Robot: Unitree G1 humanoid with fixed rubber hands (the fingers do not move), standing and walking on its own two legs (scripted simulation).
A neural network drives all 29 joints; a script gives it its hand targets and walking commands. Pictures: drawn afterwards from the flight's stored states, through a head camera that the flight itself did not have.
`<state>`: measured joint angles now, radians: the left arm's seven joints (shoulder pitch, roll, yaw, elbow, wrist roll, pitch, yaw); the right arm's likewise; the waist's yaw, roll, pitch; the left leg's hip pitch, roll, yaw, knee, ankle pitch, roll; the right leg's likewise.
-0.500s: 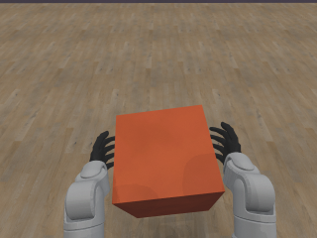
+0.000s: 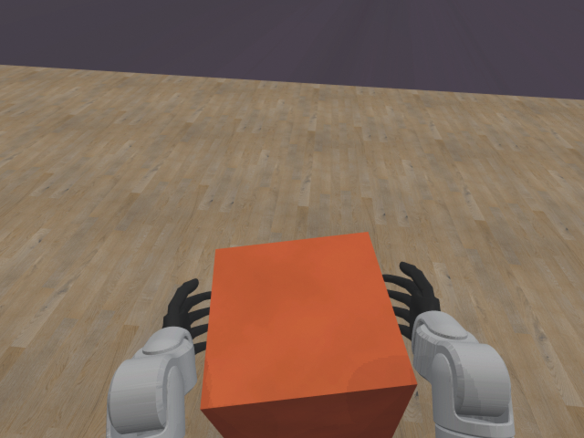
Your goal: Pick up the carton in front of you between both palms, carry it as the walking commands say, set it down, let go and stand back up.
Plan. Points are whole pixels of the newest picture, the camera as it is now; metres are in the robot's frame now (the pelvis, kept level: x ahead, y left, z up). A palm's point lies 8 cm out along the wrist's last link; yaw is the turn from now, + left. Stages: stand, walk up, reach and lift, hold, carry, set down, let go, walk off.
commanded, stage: carry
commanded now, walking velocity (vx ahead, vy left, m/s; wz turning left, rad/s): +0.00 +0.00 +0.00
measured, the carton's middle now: (304, 351) +0.26 +0.00 +0.02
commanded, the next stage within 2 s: none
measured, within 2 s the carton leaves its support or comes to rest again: neither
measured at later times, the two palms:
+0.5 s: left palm (216, 218) +0.44 +0.14 +0.11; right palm (393, 213) +0.46 -0.15 +0.11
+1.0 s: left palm (208, 231) +0.45 +0.17 +0.07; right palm (374, 218) +0.49 -0.13 +0.08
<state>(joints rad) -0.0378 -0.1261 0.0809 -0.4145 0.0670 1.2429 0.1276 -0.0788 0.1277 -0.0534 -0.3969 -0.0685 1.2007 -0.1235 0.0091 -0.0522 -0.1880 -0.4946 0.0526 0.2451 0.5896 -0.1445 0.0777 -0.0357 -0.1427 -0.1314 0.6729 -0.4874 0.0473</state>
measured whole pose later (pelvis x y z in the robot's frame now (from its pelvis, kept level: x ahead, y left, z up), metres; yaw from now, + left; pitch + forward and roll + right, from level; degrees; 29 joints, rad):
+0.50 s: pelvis +0.21 -0.01 +0.01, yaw +3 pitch +4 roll -1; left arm -0.04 -0.13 0.05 -0.41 0.08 1.24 0.11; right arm -0.07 0.13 -0.06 -0.44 -0.09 1.24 -0.12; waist 0.00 0.06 -0.17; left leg -0.14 0.07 0.16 0.51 -0.43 -0.01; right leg -0.39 -0.03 -0.24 0.52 -0.20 -0.07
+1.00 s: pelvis +0.22 +0.00 +0.01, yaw +4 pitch +3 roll -1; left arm -0.05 -0.13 0.07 -0.21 0.15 1.10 0.07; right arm -0.09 0.13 -0.05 -0.23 -0.15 1.08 -0.09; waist 0.00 0.04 -0.14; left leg -0.13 0.06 0.14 0.54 -0.46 -0.01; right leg -0.38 -0.07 -0.25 0.59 -0.26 -0.05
